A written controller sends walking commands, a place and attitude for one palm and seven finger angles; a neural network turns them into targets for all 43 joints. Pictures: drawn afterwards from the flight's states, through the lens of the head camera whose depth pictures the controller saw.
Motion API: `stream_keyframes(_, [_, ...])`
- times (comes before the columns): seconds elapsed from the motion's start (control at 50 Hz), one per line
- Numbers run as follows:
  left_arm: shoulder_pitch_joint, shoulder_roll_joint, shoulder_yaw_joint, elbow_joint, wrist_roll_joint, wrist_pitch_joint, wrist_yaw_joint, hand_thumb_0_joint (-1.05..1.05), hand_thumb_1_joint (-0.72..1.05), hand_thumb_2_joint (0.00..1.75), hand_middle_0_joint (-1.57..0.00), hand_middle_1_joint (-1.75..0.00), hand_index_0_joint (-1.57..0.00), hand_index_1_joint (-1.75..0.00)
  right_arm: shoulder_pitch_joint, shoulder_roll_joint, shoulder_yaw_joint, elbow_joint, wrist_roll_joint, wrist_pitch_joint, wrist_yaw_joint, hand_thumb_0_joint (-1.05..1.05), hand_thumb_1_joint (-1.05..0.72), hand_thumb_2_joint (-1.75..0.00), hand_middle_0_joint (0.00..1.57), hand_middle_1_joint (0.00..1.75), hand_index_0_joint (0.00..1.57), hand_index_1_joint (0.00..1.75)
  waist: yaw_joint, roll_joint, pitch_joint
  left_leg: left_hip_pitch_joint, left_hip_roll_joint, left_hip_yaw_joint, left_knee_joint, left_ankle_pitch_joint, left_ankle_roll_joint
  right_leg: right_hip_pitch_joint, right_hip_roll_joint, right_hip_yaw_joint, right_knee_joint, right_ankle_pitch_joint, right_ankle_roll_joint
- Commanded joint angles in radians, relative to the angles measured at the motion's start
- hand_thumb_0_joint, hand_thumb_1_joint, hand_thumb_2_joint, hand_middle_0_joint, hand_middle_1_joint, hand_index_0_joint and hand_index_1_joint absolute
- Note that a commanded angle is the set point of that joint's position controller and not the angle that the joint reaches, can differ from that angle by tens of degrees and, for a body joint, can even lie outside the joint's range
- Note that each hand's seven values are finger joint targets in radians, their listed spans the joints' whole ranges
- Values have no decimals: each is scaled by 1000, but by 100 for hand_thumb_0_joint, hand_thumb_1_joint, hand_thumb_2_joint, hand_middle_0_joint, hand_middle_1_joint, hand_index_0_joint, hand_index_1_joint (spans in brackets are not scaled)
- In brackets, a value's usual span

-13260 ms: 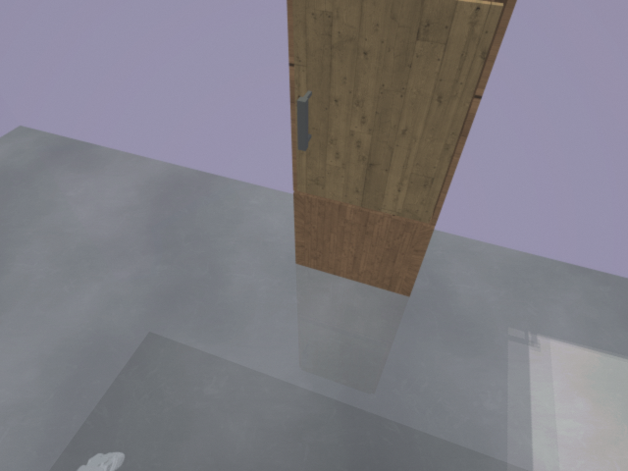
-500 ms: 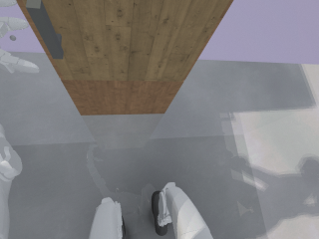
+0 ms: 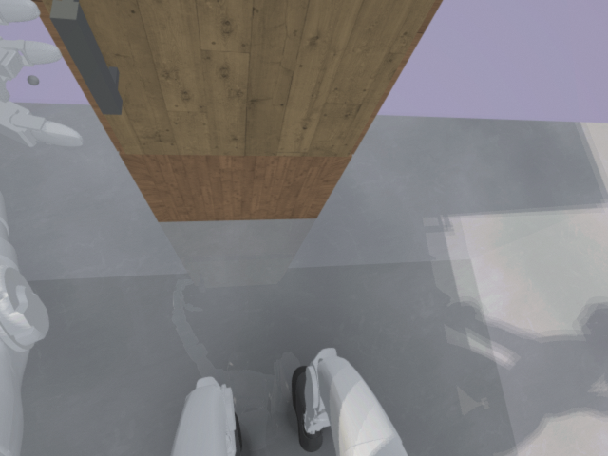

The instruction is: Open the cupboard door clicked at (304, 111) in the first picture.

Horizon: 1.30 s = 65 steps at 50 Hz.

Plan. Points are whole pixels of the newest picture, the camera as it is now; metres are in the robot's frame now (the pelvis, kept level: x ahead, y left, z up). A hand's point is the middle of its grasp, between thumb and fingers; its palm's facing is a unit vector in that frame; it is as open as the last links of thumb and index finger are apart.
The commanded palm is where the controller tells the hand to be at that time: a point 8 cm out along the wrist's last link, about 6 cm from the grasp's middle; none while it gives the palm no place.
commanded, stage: slide the fingers in behind the handle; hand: left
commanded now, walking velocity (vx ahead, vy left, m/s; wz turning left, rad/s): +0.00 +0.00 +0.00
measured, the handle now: (94, 51) +0.59 +0.19 +0.05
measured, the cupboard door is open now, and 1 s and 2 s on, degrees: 0 0 0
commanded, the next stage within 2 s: close the thumb around the handle in 1.58 s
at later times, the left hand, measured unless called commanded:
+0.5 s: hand (68, 81) +0.54 +0.21 +0.05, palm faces -0.04 -1.00 -0.02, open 14.0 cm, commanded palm +0.53 +0.23 +0.05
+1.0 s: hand (106, 84) +0.54 +0.17 +0.05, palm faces -0.05 -1.00 -0.02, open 14.0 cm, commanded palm +0.53 +0.21 +0.05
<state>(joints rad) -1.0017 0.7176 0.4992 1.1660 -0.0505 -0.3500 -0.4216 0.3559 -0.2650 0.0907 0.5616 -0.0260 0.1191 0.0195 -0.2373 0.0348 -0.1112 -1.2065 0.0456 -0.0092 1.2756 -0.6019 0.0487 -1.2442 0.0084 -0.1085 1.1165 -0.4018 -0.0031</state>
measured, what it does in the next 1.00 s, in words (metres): stands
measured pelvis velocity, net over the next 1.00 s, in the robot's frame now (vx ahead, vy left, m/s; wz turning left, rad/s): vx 0.00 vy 0.00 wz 0.01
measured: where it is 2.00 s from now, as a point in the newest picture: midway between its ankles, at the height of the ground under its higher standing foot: (270, 445)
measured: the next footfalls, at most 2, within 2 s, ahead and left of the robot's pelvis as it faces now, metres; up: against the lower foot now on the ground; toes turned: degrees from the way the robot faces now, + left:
none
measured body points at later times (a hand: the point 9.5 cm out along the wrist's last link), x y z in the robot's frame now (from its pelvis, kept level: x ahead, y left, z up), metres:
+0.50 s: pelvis +0.00 +0.00 +0.00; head +0.18 +0.04 +0.40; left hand +0.54 +0.27 +0.06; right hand -0.01 -0.26 -0.10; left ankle -0.02 +0.08 -0.63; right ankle +0.06 -0.13 -0.63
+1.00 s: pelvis +0.00 +0.00 +0.00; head +0.18 +0.04 +0.41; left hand +0.54 +0.23 +0.05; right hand +0.01 -0.26 -0.10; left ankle -0.02 +0.08 -0.63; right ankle +0.06 -0.13 -0.63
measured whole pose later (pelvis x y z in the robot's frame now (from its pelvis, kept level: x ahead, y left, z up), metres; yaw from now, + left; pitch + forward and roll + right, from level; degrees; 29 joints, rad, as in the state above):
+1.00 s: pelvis +0.00 +0.00 +0.00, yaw +1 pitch +30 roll -5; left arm -1.01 0.54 0.39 1.18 -0.03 -0.41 -0.25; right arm 0.36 -0.26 0.06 0.58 -0.04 0.11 0.04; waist -0.24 0.04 -0.13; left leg -1.18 0.03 0.00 1.26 -0.60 0.05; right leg -1.23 0.00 -0.10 1.12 -0.41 0.00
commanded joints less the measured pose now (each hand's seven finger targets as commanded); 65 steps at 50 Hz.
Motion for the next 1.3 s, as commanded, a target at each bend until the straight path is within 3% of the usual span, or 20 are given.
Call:
stream_keyframes(0.0, [-405, 240, -10, -209, -32, -65, -11, 0, -50, 30, -30, -120, -30, -120, 213, -215, -81, -15, -4, -10, -15, 0, -90, -90, 20, 30, 20, 30, -16, 217, -567, 408, -4, -89, -147, 590, -31, 326, 41, 54, -71, 282, -22])
stream_keyframes(0.04, [-403, 226, -16, -200, -37, -67, -13, 0, -50, 30, -30, -120, -30, -120, 216, -218, -82, -9, -4, -11, -14, 0, -90, -90, 20, 30, 20, 30, -15, 234, -573, 428, -3, -94, -149, 588, -35, 301, 42, 52, -70, 264, -24])
stream_keyframes(0.1, [-433, 231, -19, -155, -34, -56, -1, 0, -50, 30, -30, -120, -30, -120, 216, -220, -77, -5, -3, -15, -19, 0, -90, -90, 20, 30, 20, 30, -31, 179, -514, 339, -10, -83, -151, 491, -21, 313, 41, 57, -78, 227, -21])
stream_keyframes(0.16, [-460, 258, -8, -166, -15, -69, 16, 0, -50, 30, -30, -120, -30, -120, 219, -220, -76, -4, -7, -19, -19, 0, -90, -90, 20, 30, 20, 30, -22, 228, -550, 367, -11, -89, -146, 509, -29, 297, 39, 56, -64, 223, -26])
stream_keyframes(0.22, [-464, 232, -20, -218, -13, -91, 30, 0, -50, 30, -30, -120, -30, -120, 223, -216, -83, -8, -11, -21, -13, 0, -90, -90, 20, 30, 20, 30, -16, 274, -603, 446, -7, -103, -143, 588, -42, 271, 39, 48, -53, 243, -32])
stream_keyframes(0.32, [-455, 198, -34, -196, -11, -77, 49, 0, -50, 30, -30, -120, -30, -120, 222, -216, -82, -7, -12, -15, -10, 0, -90, -90, 20, 30, 20, 30, -23, 245, -577, 432, -4, -106, -147, 581, -39, 263, 37, 45, -55, 239, -29])
stream_keyframes(0.44, [-433, 215, -6, -205, -7, -81, 79, 0, -50, 30, -30, -120, -30, -120, 225, -214, -83, -10, -13, -12, -7, 0, -90, -90, 20, 30, 20, 30, -12, 218, -590, 411, -7, -96, -150, 571, -37, 310, 38, 52, -59, 262, -26])
stream_keyframes(0.54, [-417, 190, -15, -223, -13, -90, 84, 0, -50, 30, -30, -120, -30, -120, 225, -211, -86, -10, -13, -15, -2, 0, -90, -90, 20, 30, 20, 30, -9, 225, -604, 425, -7, -92, -152, 595, -40, 325, 37, 55, -60, 287, -27])
stream_keyframes(0.74, [-430, 47, -101, -212, -19, -100, 117, 0, -50, 30, -30, -120, -30, -120, 228, -199, -97, 9, -16, -16, 4, 0, -90, -90, 20, 30, 20, 30, -27, 210, -558, 473, -5, -105, -163, 609, -53, 261, 35, 41, -71, 253, -25])
stream_keyframes(0.8, [-424, 73, -72, -219, -12, -114, 140, 0, -50, 30, -30, -120, -30, -120, 228, -199, -98, 4, -21, -16, 4, 0, -90, -90, 20, 30, 20, 30, -10, 198, -585, 458, -11, -101, -164, 605, -53, 300, 34, 46, -66, 266, -27])
stream_keyframes(0.82, [-441, 57, -86, -236, -13, -122, 145, 0, -50, 30, -30, -120, -30, -120, 225, -194, -98, 0, -22, -19, 6, 0, -90, -90, 20, 30, 20, 30, -15, 221, -586, 473, -11, -99, -162, 624, -54, 292, 35, 46, -63, 277, -29])
stream_keyframes(0.88, [-440, 23, -108, -199, -7, -122, 161, 0, -50, 30, -30, -120, -30, -120, 218, -193, -96, 4, -22, -15, 9, 0, -90, -90, 20, 30, 20, 30, -27, 183, -543, 431, -13, -92, -163, 568, -47, 294, 34, 48, -70, 259, -24])
stream_keyframes(1.0, [-454, 73, -75, -163, 14, -130, 184, 0, -50, 30, -30, -120, -30, -120, 215, -193, -90, -6, -22, -16, 5, 0, -90, -90, 20, 30, 20, 30, -18, 158, -540, 352, -23, -76, -159, 495, -33, 343, 32, 63, -62, 255, -25])
stream_keyframes(1.04, [-485, 52, -96, -208, 18, -144, 185, 0, -50, 30, -30, -120, -30, -120, 216, -190, -92, -9, -25, -19, 6, 0, -90, -90, 20, 30, 20, 30, -17, 213, -598, 407, -22, -86, -155, 547, -42, 330, 30, 60, -49, 275, -27])
stream_keyframes(1.08, [-474, -9, -136, -202, 13, -145, 185, 0, -50, 30, -30, -120, -30, -120, 218, -187, -99, 0, -25, -19, 9, 0, -90, -90, 20, 30, 20, 30, -30, 198, -602, 446, -16, -94, -151, 584, -48, 304, 31, 54, -53, 284, -24])
stream_keyframes(1.14, [-496, -34, -149, -247, 1, -146, 186, 0, -50, 30, -30, -120, -30, -120, 225, -190, -105, 7, -28, -20, 12, 0, -90, -90, 20, 30, 20, 30, -29, 228, -648, 489, -15, -99, -147, 629, -53, 306, 30, 52, -52, 308, -26])
stream_keyframes(1.16, [-474, -46, -150, -209, -3, -135, 189, 0, -50, 30, -30, -120, -30, -120, 227, -190, -106, 13, -27, -18, 12, 0, -90, -90, 20, 30, 20, 30, -34, 188, -628, 471, -15, -99, -148, 610, -50, 307, 31, 51, -58, 303, -24])
stream_keyframes(1.2, [-481, -20, -133, -167, 1, -117, 199, 0, -50, 30, -30, -120, -30, -120, 222, -190, -98, 14, -24, -17, 11, 0, -90, -90, 20, 30, 20, 30, -41, 145, -559, 369, -23, -77, -153, 507, -33, 336, 31, 61, -69, 275, -20])
stream_keyframes(1.24, [-517, -7, -146, -191, 23, -128, 200, 0, -50, 30, -30, -120, -30, -120, 229, -187, -95, 17, -27, -20, 9, 0, -90, -90, 20, 30, 20, 30, -38, 189, -581, 389, -26, -80, -154, 518, -35, 333, 28, 63, -61, 280, -25])
stream_keyframes(1.28, [-496, 8, -123, -196, 18, -133, 199, 0, -50, 30, -30, -120, -30, -120, 228, -187, -98, 16, -29, -22, 10, 0, -90, -90, 20, 30, 20, 30, -32, 173, -605, 386, -26, -74, -146, 529, -32, 362, 30, 68, -63, 303, -25])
